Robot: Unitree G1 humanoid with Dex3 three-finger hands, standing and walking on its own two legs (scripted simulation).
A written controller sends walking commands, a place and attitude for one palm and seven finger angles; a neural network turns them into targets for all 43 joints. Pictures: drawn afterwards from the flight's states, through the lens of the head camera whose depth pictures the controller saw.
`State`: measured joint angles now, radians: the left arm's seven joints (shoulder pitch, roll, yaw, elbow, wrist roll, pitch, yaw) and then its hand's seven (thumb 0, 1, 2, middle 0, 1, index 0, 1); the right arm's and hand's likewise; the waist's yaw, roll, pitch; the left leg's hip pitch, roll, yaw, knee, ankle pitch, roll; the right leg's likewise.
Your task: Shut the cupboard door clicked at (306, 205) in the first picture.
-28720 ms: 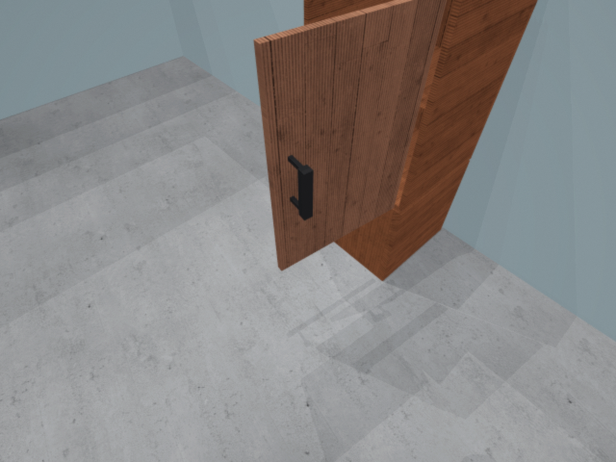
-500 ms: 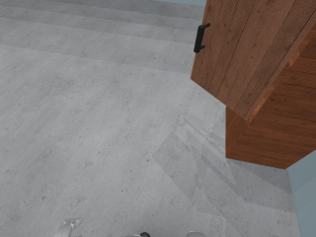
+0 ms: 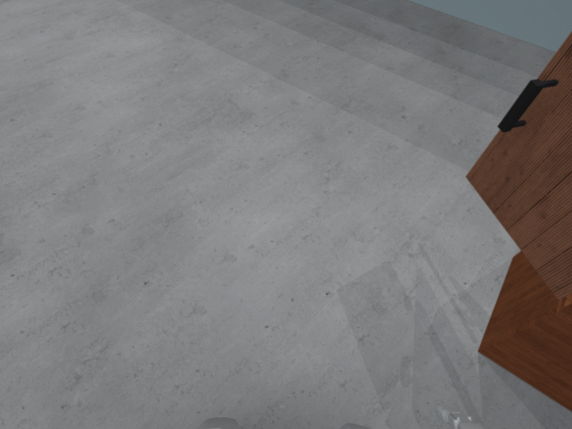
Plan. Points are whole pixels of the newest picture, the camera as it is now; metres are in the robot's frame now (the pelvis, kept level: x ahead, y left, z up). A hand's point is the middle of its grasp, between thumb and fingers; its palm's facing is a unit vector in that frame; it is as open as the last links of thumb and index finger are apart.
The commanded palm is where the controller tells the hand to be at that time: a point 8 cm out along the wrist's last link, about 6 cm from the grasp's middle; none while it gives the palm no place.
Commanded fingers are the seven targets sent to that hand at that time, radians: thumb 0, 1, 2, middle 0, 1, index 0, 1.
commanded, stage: walk to a spot facing it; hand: left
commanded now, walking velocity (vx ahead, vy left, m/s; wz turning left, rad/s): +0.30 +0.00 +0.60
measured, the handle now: (527, 105) +0.80 -0.50 -0.02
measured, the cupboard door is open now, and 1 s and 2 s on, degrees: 52 52 52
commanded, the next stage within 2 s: turn to face it in 0.88 s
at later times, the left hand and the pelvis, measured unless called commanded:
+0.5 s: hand out of the picture +0.12 +0.17 -0.14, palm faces +0.35 -0.91 -0.22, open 7.4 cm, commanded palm none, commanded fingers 0.00 0.90 0.90 -0.20 -0.30 -0.20 -0.30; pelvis +0.15 -0.01 +0.02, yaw +21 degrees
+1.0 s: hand (102, 289) +0.32 +0.34 -0.13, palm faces +0.54 -0.81 -0.22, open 7.4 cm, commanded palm none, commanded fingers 0.00 0.90 0.90 -0.20 -0.30 -0.20 -0.30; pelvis +0.32 +0.10 +0.02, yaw +35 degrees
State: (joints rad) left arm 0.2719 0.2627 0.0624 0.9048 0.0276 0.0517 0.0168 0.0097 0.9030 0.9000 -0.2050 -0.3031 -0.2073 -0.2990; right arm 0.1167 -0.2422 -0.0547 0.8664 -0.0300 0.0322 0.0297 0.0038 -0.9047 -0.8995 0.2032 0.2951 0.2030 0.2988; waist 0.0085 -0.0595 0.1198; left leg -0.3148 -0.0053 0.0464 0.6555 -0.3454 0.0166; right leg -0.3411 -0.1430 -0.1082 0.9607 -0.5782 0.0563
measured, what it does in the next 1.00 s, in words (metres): walks ahead, turning left: right foot, then left foot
